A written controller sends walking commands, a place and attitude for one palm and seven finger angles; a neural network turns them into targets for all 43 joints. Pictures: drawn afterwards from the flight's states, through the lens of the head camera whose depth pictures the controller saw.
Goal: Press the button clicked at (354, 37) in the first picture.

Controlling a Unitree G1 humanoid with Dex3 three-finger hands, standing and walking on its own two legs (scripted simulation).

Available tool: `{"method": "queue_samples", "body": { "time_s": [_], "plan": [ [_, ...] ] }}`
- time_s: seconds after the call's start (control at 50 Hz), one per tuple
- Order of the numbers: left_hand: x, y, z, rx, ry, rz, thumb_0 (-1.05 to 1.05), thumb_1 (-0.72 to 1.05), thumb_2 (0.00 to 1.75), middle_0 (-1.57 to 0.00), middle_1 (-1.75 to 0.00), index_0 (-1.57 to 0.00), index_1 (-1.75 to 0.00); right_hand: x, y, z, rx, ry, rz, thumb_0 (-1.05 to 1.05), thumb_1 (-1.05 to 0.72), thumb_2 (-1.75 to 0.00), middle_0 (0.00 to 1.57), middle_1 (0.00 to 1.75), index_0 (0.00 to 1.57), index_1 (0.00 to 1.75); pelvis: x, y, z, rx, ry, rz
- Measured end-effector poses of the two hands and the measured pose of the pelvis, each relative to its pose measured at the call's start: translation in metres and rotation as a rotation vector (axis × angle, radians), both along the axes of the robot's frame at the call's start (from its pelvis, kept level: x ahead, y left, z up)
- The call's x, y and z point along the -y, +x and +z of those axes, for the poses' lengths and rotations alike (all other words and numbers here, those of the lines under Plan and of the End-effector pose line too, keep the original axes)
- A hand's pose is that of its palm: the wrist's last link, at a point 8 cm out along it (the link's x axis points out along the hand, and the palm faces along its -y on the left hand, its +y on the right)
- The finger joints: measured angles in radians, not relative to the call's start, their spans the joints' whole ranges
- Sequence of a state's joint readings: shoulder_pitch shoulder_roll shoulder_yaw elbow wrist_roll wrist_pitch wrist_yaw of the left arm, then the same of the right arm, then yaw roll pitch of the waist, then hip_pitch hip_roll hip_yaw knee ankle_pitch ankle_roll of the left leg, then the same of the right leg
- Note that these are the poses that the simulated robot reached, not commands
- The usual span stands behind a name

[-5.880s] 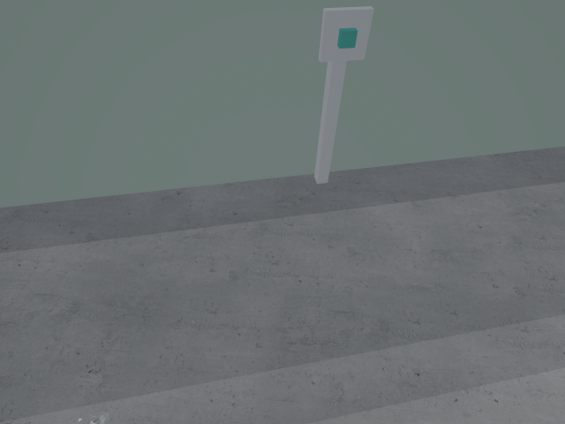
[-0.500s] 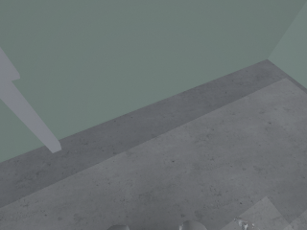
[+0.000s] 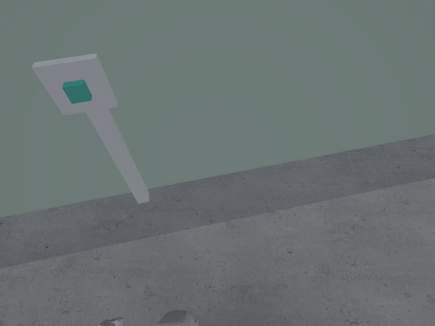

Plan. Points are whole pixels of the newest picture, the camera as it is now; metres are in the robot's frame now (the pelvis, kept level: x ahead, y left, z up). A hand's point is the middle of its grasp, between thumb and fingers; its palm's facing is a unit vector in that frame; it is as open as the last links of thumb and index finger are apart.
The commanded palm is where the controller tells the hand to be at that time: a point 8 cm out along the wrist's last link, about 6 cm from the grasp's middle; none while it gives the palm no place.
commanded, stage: turn to face it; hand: left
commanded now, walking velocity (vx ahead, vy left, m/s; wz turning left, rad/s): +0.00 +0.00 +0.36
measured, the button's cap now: (77, 91) +0.75 +0.48 -0.01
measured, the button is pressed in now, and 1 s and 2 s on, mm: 0 0 0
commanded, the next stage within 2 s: take the last steps up to it in 0.32 s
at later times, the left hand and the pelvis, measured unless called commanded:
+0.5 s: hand out of the picture +0.02 +0.23 -0.16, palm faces +0.20 -0.94 -0.27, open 7.4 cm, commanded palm none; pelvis -0.01 +0.02 -0.01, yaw +9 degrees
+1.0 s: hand out of the picture -0.09 +0.18 -0.17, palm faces +0.40 -0.90 -0.15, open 7.4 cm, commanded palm none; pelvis +0.07 +0.08 +0.00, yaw +16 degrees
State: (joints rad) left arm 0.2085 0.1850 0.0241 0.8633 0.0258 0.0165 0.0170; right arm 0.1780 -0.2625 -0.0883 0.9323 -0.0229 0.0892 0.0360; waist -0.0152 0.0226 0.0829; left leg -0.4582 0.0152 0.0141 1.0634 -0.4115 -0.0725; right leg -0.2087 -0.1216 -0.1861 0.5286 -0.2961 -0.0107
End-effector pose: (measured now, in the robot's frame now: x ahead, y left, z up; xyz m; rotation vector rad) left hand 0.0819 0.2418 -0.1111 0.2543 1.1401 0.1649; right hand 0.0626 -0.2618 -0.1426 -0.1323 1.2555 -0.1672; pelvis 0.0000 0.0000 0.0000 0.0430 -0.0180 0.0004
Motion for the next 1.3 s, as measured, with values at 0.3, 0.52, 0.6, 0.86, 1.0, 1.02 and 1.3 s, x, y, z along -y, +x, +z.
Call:
{"method": "queue_samples", "body": {
  "time_s": [0.3, 0.52, 0.6, 0.86, 1.0, 1.02, 1.3],
  "plan": [
    [-0.061, -0.1, -0.037, -0.2, -0.038, 0.236, 0.01, 0.91, 0.9, -0.2, -0.3, -0.2, -0.29, -0.064, 0.058, 0.016, 0.095, -0.066, 0.207, 0.0, -0.9, -0.9, 0.2, 0.3, 0.2, 0.3, -0.034, -0.006, -0.008, -0.004, -0.038, 0.11],
    [-0.029, -0.082, -0.02, -0.076, -0.022, 0.237, 0.0, 0.91, 0.9, -0.2, -0.3, -0.2, -0.29, -0.057, 0.04, -0.009, 0.046, 0.02, 0.215, 0.0, -0.9, -0.9, 0.2, 0.3, 0.2, 0.3, -0.013, -0.008, -0.01, 0.005, -0.015, 0.16],
    [-0.007, -0.092, -0.014, -0.044, -0.032, 0.265, 0.0, 0.91, 0.9, -0.2, -0.3, -0.2, -0.29, -0.047, 0.032, -0.016, -0.008, 0.039, 0.229, 0.0, -0.9, -0.9, 0.2, 0.3, 0.2, 0.3, -0.006, -0.004, -0.008, 0.017, -0.022, 0.195],
    [0.031, -0.169, -0.013, -0.283, -0.148, 0.435, 0.0, 0.91, 0.9, -0.21, -0.3, -0.2, -0.3, -0.06, 0.053, 0.002, -0.112, 0.017, 0.284, 0.0, -0.91, -0.9, 0.2, 0.3, 0.2, 0.3, -0.029, 0.035, 0.009, -0.004, -0.024, 0.266],
    [0.014, -0.193, -0.028, -0.437, -0.228, 0.516, 0.0, 0.91, 0.9, -0.21, -0.3, -0.2, -0.3, -0.132, 0.121, 0.001, -0.034, 0.012, 0.371, 0.01, -0.91, -0.9, 0.19, 0.3, 0.19, 0.3, -0.077, 0.066, -0.004, -0.008, -0.05, 0.28],
    [0.008, -0.193, -0.034, -0.459, -0.239, 0.517, 0.0, 0.91, 0.9, -0.21, -0.3, -0.2, -0.3, -0.144, 0.133, -0.002, -0.002, 0.009, 0.376, 0.0, -0.91, -0.9, 0.19, 0.3, 0.19, 0.3, -0.086, 0.071, -0.01, -0.006, -0.057, 0.275],
    [-0.137, 0.031, -0.031, -0.095, -0.128, 0.328, 0.0, 0.91, 0.9, -0.2, -0.3, -0.2, -0.29, -0.185, 0.14, 0.012, -0.009, -0.031, 0.227, -0.02, -0.94, -0.9, 0.2, 0.3, 0.2, 0.3, -0.143, 0.138, 0.004, 0.017, -0.031, 0.228]
  ]
}}
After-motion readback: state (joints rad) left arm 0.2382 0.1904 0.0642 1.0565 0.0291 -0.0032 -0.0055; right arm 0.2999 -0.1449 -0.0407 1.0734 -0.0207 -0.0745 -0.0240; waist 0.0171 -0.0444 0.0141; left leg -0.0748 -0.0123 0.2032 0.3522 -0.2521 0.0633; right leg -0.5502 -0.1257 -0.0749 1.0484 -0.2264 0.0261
